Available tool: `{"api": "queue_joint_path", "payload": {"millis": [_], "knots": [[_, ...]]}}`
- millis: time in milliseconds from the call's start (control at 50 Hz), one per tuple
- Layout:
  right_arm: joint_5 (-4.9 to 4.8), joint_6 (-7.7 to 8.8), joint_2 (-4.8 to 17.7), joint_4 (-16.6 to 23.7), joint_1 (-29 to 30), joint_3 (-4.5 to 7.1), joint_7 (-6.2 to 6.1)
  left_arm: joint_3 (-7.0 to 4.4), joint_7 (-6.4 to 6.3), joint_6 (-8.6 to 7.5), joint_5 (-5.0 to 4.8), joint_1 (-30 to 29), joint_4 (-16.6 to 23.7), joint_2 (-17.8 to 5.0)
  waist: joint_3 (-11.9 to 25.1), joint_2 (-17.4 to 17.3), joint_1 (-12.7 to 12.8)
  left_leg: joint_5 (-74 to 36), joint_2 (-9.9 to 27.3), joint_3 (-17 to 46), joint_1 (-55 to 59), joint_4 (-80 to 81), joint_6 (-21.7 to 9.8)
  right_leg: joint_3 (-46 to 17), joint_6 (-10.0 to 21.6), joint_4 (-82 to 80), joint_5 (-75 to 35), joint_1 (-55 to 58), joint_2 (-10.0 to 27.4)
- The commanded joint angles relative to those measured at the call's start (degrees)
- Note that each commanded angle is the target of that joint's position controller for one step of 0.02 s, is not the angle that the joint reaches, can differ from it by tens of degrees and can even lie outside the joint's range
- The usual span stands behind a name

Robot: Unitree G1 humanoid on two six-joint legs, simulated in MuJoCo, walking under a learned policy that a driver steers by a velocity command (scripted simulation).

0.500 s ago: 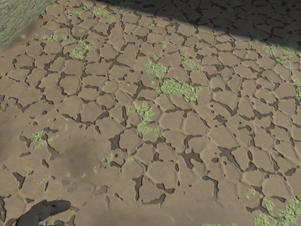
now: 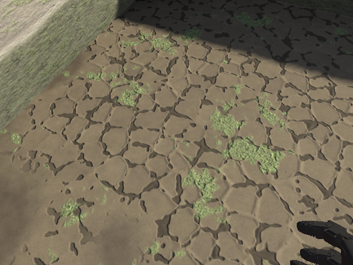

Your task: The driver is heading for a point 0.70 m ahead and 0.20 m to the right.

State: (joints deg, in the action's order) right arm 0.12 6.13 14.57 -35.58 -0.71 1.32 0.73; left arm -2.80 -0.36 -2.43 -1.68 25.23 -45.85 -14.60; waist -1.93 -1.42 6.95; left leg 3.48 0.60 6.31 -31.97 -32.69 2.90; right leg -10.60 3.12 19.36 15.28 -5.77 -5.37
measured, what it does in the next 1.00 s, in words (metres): walks ahead, turning right: left foot, then right foot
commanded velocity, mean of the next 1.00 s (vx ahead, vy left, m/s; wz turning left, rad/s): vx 0.50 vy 0.00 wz -0.52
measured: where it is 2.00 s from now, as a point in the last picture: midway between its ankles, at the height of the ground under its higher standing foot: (270, 222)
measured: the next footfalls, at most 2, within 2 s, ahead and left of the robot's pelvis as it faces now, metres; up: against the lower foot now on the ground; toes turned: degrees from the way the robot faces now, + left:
left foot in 0.08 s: +0.20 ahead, +0.13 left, +0.00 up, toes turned -8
right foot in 0.58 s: +0.40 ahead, -0.19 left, +0.00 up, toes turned -23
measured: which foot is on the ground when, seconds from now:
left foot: up 0.00-0.06, down 0.08-0.58, up 0.60-1.00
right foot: down 0.00-0.10, up 0.12-0.56, down 0.58-1.00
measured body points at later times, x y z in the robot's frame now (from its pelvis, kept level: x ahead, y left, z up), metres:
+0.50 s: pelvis +0.24 -0.01 -0.01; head +0.27 -0.02 +0.44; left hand +0.53 +0.15 -0.08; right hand +0.17 -0.30 -0.13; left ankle +0.16 +0.14 -0.74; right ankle +0.36 -0.19 -0.71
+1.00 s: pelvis +0.48 -0.14 +0.00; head +0.50 -0.17 +0.44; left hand +0.68 +0.08 -0.11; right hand +0.55 -0.46 -0.09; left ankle +0.72 -0.11 -0.70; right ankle +0.37 -0.18 -0.74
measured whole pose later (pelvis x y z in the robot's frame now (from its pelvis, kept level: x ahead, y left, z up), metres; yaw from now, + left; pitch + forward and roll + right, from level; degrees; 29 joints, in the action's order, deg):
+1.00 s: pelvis +0.48 -0.14 +0.00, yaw -33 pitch +2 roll +0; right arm 0.1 5.7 16.5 -39.4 -2.9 1.7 1.6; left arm -2.9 -0.3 -2.6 -0.9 20.5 -41.0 -16.8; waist -1.5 -2.7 4.5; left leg -4.8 2.8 3.6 -35.2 -32.8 2.4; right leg -8.4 4.5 20.2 17.1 -4.2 -6.3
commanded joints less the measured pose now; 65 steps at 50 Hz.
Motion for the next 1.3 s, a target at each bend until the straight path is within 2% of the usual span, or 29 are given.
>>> {"api": "queue_joint_path", "payload": {"millis": [20,60,80,100,120,140,180,220,400,500,540,580,600,620,640,660,680,700,780,920,980,1020,1080,1100,1120,1140,1160,1200,1300], "knots": [[-0.59,1.27,5.94,4.64,2.45,2.21,0.1,-2.45,-0.58,-0.21,-0.41,-1.63,4.03,-9.78,2.68,8.24,-4.04,-1.01,-2.76,-1.38,11.56,4.56,-1.08,-13.89,6.97,-1.35,-13.18,-4.29,12.5],[-0.42,1.47,7.89,3.37,-3.29,3.46,-0.48,-2.41,-0.63,-0.06,-0.29,-3.42,4.77,-9.09,4.35,8.22,-7.89,-0.09,-1.41,-1.66,21.31,8.64,-3.54,-13.77,4.8,4.21,-14.83,-6.01,10.47],[0.24,1.52,10.14,2.52,-10.35,4.34,-1.03,-1.76,-0.43,-0.31,0.36,-4.75,5.82,-6.99,9.57,6.09,-11.38,0.91,4.28,2.38,32.51,7.68,-6.38,-10.89,2.97,14.26,-13.58,-10.36,8.08],[0.7,1.0,13.71,1.66,-18.69,5.22,-1.64,-0.69,-0.63,-0.67,1.13,-2.8,7.12,-3.16,17.21,-3.87,-13.21,2.33,15.32,15.4,48.43,7.76,-10.8,-3.32,0.03,31.54,3.05,-22.06,2.03],[0.32,0.13,14.85,-0.15,-20.9,5.58,-0.99,-0.28,-0.7,-1.02,-0.46,3.68,8.41,-3.71,20.17,-19.65,-10.23,14.0,25.17,37.09,52.64,12.64,-17.9,1.02,-1.35,44.27,20.3,-35.03,1.24],[-0.28,0.05,9.77,0.65,-18.06,4.54,-0.83,-1.42,-0.8,-0.6,-1.0,2.47,6.85,-8.03,12.67,-11.29,-10.41,20.84,23.28,35.41,46.27,14.86,-17.09,0.32,-2.39,50.37,16.31,-39.1,5.1],[0.11,-0.09,6.22,0.56,-13.49,3.39,-0.59,-1.92,-0.59,0.08,-0.03,-4.69,7.5,-8.37,3.67,-2.8,-9.6,12.01,17.4,19.36,34.11,16.95,-13.97,2.8,-3.15,50.44,7.8,-37.69,8.29],[0.69,0.13,5.01,-0.43,-11.32,3.0,-0.41,-2.09,-0.06,0.61,0.36,-6.26,8.3,-6.78,0.96,-4.6,-7.69,4.07,14.32,11.1,27.31,19.86,-13.36,3.59,-3.35,47.88,4.16,-34.85,10.62],[-0.18,0.27,10.24,-5.44,-13.0,4.46,-0.81,-0.5,2.37,0.33,0.62,-18.01,12.54,-3.59,-0.62,-1.88,-9.69,-8.96,12.81,-6.96,26.61,23.24,-12.88,7.71,-3.79,26.78,-15.46,-32.48,11.09],[-1.63,-0.98,13.48,-7.83,-16.5,5.3,-0.82,-0.67,3.7,0.49,0.45,-24.82,16.44,-5.07,-2.16,-2.08,-10.88,-12.98,15.39,-10.51,33.26,20.19,-10.83,11.24,-0.7,18.82,-10.4,-30.96,9.42],[-2.08,-1.69,15.21,-7.95,-16.41,5.8,-1.1,-1.55,3.77,0.86,0.85,-22.72,16.97,-6.8,0.31,-3.62,-8.62,-30.22,15.29,-13.14,35.09,12.95,-9.46,14.54,1.62,17.26,-4.37,-24.78,6.13],[-2.14,-2.26,14.41,-7.68,-16.8,5.34,-1.61,-4.46,2.96,1.42,0.81,-7.84,13.39,-11.67,8.65,-2.05,-0.67,-38.2,11.93,-16.97,28.31,-7.66,-6.53,16.08,5.37,12.08,-7.59,-2.29,1.34],[0.27,-1.9,10.36,-6.14,-18.62,3.67,-1.62,-6.1,1.71,1.98,0.29,0.5,12.08,-17.12,14.51,7.74,1.3,-10.24,8.67,-17.43,11.92,-27.01,-3.83,-0.57,9.65,12.16,-11.33,15.65,12.56],[1.19,-0.31,5.14,-2.94,-22.6,1.67,-0.71,-5.93,2.0,1.07,0.24,-2.04,13.69,-21.05,22.56,18.19,-4.58,31.32,-2.26,-7.75,-8.41,-42.77,-1.49,-33.25,20.27,3.17,2.44,29.07,24.45],[-0.9,0.98,11.38,-2.8,-15.1,3.02,-0.1,-4.54,2.4,0.31,0.4,-1.23,14.14,-15.11,21.44,9.37,0.29,28.3,0.34,-0.36,-13.79,-46.21,-2.41,-32.97,17.8,-1.55,6.58,27.26,23.86],[-2.2,1.64,12.18,-1.21,-11.32,3.23,0.06,-3.77,2.44,-0.33,0.76,-3.58,13.68,-13.15,13.09,7.93,-0.6,22.46,2.24,-1.49,-16.15,-43.82,-3.4,-24.97,15.57,-2.19,2.48,20.14,22.05],[-1.25,1.85,11.16,-1.59,-10.95,2.93,-0.49,-3.38,2.33,-0.57,0.7,-6.99,13.97,-12.02,9.06,2.69,-3.16,17.94,4.51,-1.6,-13.37,-39.58,-3.31,-19.06,14.0,-2.23,-3.7,12.04,19.56],[0.03,1.67,11.21,-1.88,-11.23,3.19,-0.88,-2.93,2.21,-0.56,0.96,-10.08,14.47,-10.76,6.42,2.33,-5.37,15.44,5.81,-1.73,-9.74,-35.37,-2.69,-14.51,13.07,-2.93,-10.28,5.42,17.45],[0.95,-0.25,9.25,-2.48,-12.46,2.99,-0.99,-2.57,1.2,-1.21,1.43,-11.59,13.69,-10.09,4.68,4.04,-8.2,10.48,5.81,-2.64,-4.14,-28.69,0.31,-8.35,13.8,-6.07,-21.27,-4.84,14.36],[0.19,0.25,5.65,0.14,0.72,1.27,0.3,-2.58,-0.36,-0.82,0.66,-5.6,9.15,-10.79,1.97,6.21,-3.11,-10.44,1.8,-3.83,0.19,-2.94,1.1,-3.64,9.47,-5.57,-14.31,-6.38,11.24],[-0.45,0.69,6.7,1.1,3.71,1.44,1.24,-2.41,-0.11,-0.94,0.63,-2.73,6.81,-10.93,0.28,6.75,-1.4,-10.26,1.97,-3.78,-0.69,0.84,-1.14,-5.35,9.21,-3.97,-13.61,-1.09,14.51],[0.27,0.97,7.7,1.69,3.71,1.95,1.5,-2.3,-0.29,-0.37,0.92,-2.08,5.48,-10.56,-0.5,7.01,-1.97,-5.59,0.97,-3.94,-0.27,3.9,-3.31,-6.51,7.81,-0.06,-22.34,3.02,15.44],[1.63,1.8,9.93,-0.93,-6.93,3.22,1.19,-1.93,-0.66,0.31,1.19,-4.76,5.78,-9.96,6.52,7.0,-7.81,-13.68,-0.46,-6.17,16.22,8.31,-7.27,-3.74,3.59,13.84,-40.31,3.42,10.7],[2.67,2.04,13.37,-1.44,-13.84,3.78,0.97,-0.99,-0.71,0.08,2.37,-3.93,7.34,-7.65,15.27,1.31,-9.49,-35.37,8.93,2.34,33.41,2.83,-11.63,-2.07,0.81,27.2,-27.93,-5.93,6.85],[2.47,1.03,14.11,-3.12,-18.53,4.04,0.97,0.17,-0.48,-0.29,1.89,5.07,5.23,-4.47,24.04,-13.14,-8.76,-46.54,22.56,20.02,51.52,2.31,-22.5,1.88,-4.0,48.14,15.26,-22.2,-1.21],[0.26,0.25,10.64,-3.69,-20.69,3.4,1.38,-0.62,-0.28,-0.24,1.29,6.25,4.06,-8.82,26.36,-10.18,-9.82,-35.88,23.51,26.92,50.97,5.52,-22.93,-2.43,-4.79,54.01,23.75,-26.04,-0.49],[-0.41,-0.26,9.25,-2.88,-16.39,2.92,1.25,-1.42,-0.46,0.4,0.47,0.14,5.03,-11.18,18.26,-5.16,-10.21,-28.92,21.13,20.93,44.06,7.24,-20.27,-1.71,-5.53,55.98,20.34,-28.83,2.05],[0.23,-0.97,5.74,-2.25,-8.73,1.28,1.13,-1.41,-1.05,1.84,1.48,-6.96,6.86,-10.08,9.22,-0.65,-7.73,-26.37,16.08,12.32,29.83,10.58,-17.26,2.22,-6.55,48.87,14.82,-27.23,6.61],[1.23,-1.78,6.81,-4.25,-4.76,1.43,0.91,-0.19,-1.9,3.64,2.01,-4.57,5.49,-4.09,9.4,-6.36,-4.57,-28.21,10.56,2.3,17.39,14.25,-16.16,6.71,-7.89,26.9,7.93,-10.91,7.72]]}}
